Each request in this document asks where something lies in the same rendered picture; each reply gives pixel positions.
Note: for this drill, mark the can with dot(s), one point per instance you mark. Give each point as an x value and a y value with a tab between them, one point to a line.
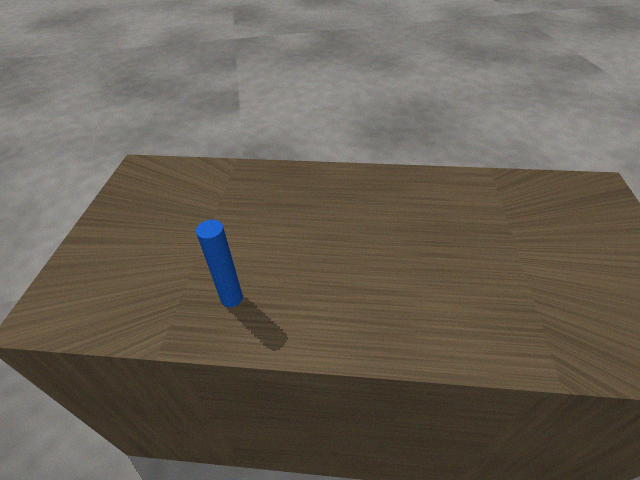
213	241

